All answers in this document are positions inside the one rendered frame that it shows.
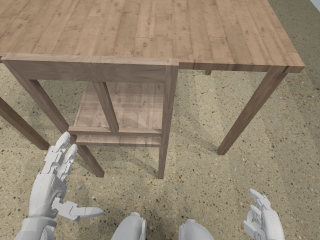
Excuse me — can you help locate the left robot thigh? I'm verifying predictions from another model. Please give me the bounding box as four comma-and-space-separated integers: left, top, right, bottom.
111, 215, 147, 240

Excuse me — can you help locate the right robot shin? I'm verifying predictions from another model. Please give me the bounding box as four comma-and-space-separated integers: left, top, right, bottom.
185, 219, 196, 224

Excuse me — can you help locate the left robot hand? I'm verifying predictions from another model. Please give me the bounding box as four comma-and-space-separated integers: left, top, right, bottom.
28, 131, 104, 222

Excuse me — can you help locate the right robot hand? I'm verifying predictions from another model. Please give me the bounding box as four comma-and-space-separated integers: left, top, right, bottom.
243, 188, 285, 240

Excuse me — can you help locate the left robot forearm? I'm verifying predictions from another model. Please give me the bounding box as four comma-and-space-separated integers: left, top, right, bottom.
14, 216, 57, 240

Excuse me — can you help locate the chair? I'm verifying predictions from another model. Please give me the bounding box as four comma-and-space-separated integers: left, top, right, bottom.
0, 52, 179, 179

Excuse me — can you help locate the table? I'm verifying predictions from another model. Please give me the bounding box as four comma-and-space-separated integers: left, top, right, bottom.
0, 0, 306, 156

